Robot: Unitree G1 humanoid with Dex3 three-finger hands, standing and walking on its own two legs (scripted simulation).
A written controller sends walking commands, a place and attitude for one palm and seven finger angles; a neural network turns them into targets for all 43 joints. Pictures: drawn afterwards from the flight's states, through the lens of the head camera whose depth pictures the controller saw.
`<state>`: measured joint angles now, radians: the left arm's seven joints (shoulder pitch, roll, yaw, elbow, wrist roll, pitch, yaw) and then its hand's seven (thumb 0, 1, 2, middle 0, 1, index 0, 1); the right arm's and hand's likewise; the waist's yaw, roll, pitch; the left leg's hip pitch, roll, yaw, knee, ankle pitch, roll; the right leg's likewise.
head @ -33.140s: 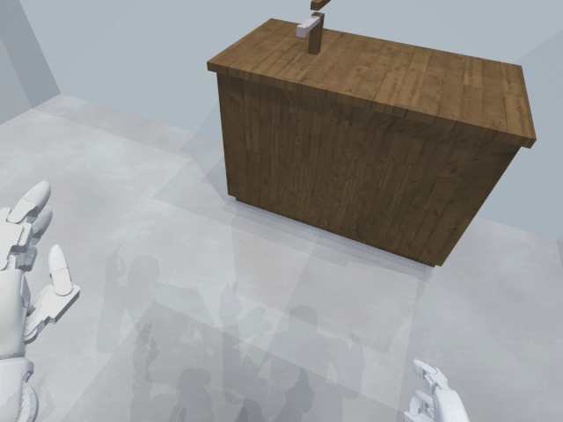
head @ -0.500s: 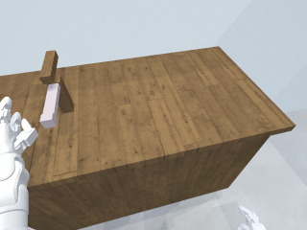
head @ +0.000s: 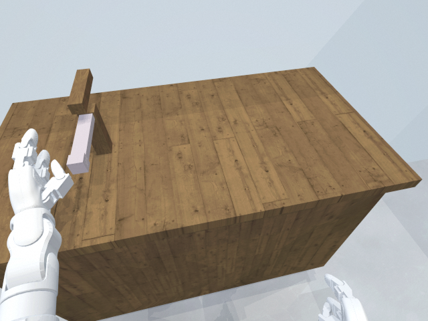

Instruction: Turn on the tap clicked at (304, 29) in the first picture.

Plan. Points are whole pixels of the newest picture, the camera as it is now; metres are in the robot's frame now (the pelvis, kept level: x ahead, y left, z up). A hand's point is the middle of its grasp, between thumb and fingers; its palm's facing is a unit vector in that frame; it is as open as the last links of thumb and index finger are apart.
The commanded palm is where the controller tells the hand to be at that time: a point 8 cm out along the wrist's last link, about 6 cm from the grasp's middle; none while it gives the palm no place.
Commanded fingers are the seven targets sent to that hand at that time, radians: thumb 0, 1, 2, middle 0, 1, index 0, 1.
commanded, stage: push the lever round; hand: left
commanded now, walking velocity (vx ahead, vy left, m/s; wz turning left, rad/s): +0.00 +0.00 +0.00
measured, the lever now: (78, 163) +0.35 +0.29 +0.12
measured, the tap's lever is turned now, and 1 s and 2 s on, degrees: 0 18 46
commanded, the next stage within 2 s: none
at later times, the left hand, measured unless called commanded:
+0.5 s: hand (83, 174) +0.33 +0.27 +0.11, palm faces +0.51 -0.86 -0.08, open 7.8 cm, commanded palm +0.28 +0.30 +0.11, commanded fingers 0.00 0.90 0.90 -0.15 -0.15 -0.15 -0.15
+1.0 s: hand (105, 171) +0.34 +0.23 +0.12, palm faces +0.59 -0.81 -0.04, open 7.8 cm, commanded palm +0.29 +0.26 +0.11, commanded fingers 0.00 0.90 0.90 -0.15 -0.15 -0.15 -0.15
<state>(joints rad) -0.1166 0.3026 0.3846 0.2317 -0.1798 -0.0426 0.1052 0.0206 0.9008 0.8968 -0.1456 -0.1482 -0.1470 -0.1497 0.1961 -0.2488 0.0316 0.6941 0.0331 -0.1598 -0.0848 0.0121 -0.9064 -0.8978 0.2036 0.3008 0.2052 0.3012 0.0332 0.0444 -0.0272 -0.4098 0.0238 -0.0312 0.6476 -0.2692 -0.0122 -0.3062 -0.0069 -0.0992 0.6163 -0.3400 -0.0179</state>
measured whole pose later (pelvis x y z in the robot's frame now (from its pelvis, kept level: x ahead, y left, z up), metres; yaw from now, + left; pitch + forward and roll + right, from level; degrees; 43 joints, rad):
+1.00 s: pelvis +0.00 -0.01 +0.00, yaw +0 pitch +1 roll -1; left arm -0.15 0.17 0.24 0.18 -0.10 0.03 0.38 0.02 0.91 0.90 -0.15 -0.15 -0.15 -0.15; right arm 0.16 -0.24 0.02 0.69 0.01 -0.07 -0.06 0.01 -0.91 -0.90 0.20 0.30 0.20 0.30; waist 0.02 0.04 -0.04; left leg -0.39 0.03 -0.03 0.65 -0.28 -0.02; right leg -0.30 0.00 -0.10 0.62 -0.35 -0.03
